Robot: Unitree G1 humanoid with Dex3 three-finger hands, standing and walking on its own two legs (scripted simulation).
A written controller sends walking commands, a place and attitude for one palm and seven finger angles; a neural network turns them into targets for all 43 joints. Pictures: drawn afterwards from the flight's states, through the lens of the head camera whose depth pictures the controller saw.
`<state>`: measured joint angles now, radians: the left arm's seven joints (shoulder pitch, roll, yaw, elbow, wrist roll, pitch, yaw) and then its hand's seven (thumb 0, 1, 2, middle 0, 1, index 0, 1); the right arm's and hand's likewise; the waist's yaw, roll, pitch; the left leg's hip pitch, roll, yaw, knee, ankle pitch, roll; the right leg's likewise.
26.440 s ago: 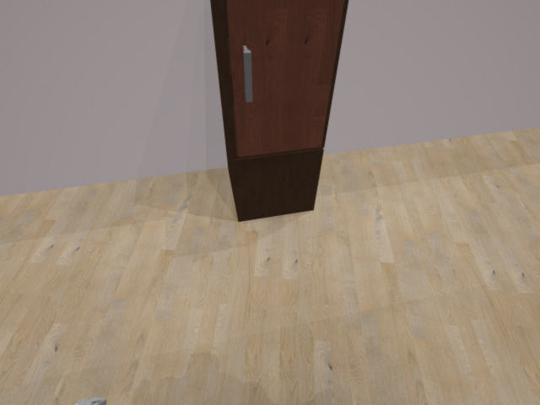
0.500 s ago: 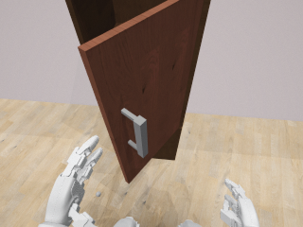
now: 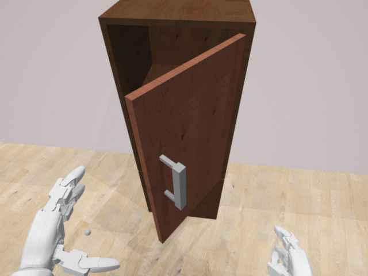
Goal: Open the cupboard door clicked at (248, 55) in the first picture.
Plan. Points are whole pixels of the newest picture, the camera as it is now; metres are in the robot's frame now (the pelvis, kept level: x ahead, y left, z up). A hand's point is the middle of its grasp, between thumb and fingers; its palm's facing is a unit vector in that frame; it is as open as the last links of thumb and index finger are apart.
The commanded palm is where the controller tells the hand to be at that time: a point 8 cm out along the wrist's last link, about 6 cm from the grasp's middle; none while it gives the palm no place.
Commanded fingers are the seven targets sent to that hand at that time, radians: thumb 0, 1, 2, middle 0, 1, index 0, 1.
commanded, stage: draw the hand back to the body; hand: left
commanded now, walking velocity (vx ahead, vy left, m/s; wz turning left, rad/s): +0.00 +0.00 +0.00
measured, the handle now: (173, 183) +0.32 +0.06 +0.04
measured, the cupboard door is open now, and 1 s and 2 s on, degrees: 56 56 56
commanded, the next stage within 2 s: step back with the hand held close in 0.92 s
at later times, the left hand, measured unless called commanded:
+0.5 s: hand (35, 189) +0.20 +0.25 +0.18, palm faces +0.43 -0.81 -0.40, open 9.5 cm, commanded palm +0.15 +0.29 +0.20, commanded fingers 0.00 0.87 0.88 -0.20 -0.30 -0.20 -0.30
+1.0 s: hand (32, 183) +0.20 +0.25 +0.19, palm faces +0.45 -0.80 -0.40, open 7.4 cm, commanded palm +0.15 +0.29 +0.21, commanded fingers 0.00 0.90 0.90 -0.20 -0.30 -0.20 -0.30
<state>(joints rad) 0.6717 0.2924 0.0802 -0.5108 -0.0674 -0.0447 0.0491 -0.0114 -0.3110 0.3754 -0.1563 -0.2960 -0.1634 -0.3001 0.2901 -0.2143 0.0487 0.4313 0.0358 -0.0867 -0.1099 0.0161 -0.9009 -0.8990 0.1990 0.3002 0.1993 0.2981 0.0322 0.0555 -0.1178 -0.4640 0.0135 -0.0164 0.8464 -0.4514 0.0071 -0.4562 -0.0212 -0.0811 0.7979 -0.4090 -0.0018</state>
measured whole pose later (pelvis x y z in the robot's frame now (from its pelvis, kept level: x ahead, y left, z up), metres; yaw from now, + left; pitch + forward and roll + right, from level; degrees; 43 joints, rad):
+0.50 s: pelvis +0.01 +0.00 +0.04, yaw +0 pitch -4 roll +0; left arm 0.50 0.33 0.29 -0.41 -0.05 -0.06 0.13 0.00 0.53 0.74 -0.19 -0.30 -0.20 -0.30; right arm 0.20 -0.23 0.05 0.62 0.00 -0.13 -0.10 0.02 -0.90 -0.90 0.20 0.30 0.20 0.30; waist 0.07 0.06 0.00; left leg -0.10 0.00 0.00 0.46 -0.29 0.01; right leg -0.11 -0.02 -0.07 0.44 -0.26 0.00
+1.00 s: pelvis +0.01 -0.01 +0.04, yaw -1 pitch -5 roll +0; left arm 0.46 0.33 0.33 -0.38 -0.05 -0.07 0.12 0.01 0.89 0.89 -0.21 -0.30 -0.21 -0.30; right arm 0.19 -0.22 0.02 0.65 0.00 -0.11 -0.09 0.02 -0.90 -0.90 0.20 0.30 0.20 0.30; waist 0.07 0.07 0.02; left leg -0.05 0.01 0.01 0.39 -0.26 0.00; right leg -0.07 -0.01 -0.06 0.37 -0.22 0.00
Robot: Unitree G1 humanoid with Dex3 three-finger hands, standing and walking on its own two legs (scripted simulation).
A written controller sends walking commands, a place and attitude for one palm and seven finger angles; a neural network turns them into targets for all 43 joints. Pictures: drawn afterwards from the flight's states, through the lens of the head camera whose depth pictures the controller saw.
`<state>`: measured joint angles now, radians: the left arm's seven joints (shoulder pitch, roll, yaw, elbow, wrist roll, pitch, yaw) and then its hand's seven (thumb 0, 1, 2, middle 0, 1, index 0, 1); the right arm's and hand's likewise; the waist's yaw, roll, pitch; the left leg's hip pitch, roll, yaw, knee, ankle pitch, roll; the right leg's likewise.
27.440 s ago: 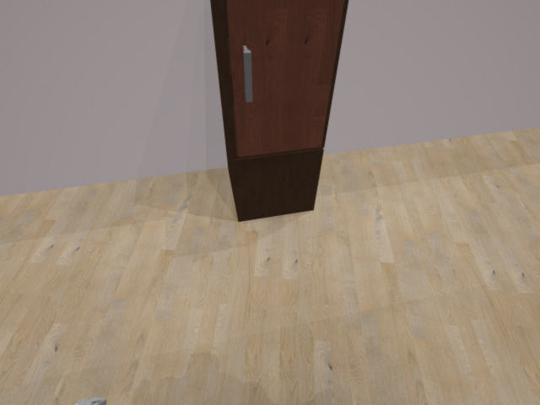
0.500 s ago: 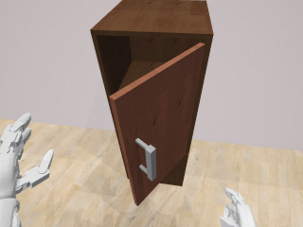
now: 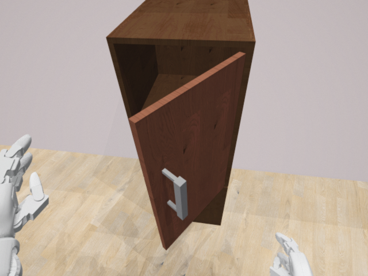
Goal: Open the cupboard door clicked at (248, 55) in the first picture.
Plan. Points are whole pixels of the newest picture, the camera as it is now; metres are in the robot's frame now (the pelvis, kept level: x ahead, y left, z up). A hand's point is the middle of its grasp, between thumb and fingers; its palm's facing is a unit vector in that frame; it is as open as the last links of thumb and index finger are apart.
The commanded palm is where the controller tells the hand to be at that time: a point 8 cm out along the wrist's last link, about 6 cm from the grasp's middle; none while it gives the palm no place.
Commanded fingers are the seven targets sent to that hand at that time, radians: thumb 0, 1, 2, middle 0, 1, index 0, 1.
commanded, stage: step back with the hand held close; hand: left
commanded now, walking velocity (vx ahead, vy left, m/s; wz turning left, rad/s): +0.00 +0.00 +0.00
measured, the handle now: (175, 194) +0.31 +0.07 -0.01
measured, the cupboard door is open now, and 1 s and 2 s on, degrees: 56 56 56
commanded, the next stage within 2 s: stop stepping back and stand still in 1.44 s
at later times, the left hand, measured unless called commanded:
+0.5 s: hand (23, 220) +0.15 +0.28 +0.15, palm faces +0.38 -0.78 -0.50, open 7.4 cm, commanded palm +0.09 +0.32 +0.17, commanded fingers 0.00 0.90 0.90 -0.20 -0.30 -0.20 -0.30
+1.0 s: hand out of the picture +0.10 +0.29 +0.15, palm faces +0.43 -0.77 -0.48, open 7.4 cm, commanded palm +0.02 +0.33 +0.17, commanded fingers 0.00 0.90 0.90 -0.20 -0.30 -0.20 -0.30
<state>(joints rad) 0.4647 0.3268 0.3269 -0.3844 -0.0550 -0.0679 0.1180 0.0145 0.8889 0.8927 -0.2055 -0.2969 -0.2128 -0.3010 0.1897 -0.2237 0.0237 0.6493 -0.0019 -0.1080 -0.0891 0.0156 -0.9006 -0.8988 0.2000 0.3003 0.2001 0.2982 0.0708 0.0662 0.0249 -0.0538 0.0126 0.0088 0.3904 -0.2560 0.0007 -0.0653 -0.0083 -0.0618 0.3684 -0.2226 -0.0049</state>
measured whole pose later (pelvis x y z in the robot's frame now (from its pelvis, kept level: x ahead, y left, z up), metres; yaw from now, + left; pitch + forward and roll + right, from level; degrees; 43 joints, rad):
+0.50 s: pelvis -0.05 +0.02 -0.01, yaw +0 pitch +0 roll -1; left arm 0.56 0.42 0.40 -0.49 -0.05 -0.13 0.14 0.01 0.89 0.89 -0.21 -0.30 -0.22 -0.30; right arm 0.17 -0.24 -0.01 0.56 0.02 0.01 -0.10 0.01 -0.90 -0.90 0.20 0.30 0.20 0.30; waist 0.01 0.02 0.04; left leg -0.28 -0.01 0.01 0.48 -0.21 0.02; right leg -0.27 -0.03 -0.06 0.43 -0.16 0.02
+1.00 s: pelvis -0.11 +0.03 -0.02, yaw +3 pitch +0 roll -4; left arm 0.53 0.43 0.44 -0.55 -0.02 -0.20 0.16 0.01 0.89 0.89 -0.21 -0.30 -0.22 -0.30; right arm 0.22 -0.21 0.00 0.60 -0.01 -0.06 -0.10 0.01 -0.90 -0.90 0.20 0.30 0.20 0.30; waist -0.02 0.01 0.05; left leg -0.43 0.00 -0.04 0.59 -0.17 0.04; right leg -0.41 0.04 -0.02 0.69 -0.28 0.02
